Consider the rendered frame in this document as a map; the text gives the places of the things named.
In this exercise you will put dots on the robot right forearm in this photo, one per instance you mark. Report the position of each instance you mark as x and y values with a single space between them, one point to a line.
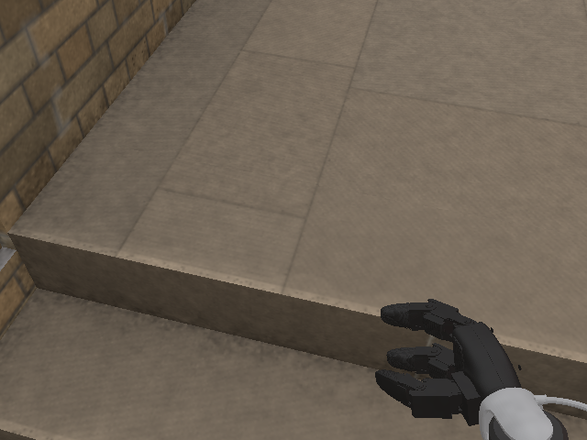
513 414

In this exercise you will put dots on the robot right hand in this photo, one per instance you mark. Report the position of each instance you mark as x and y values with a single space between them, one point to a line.
462 378

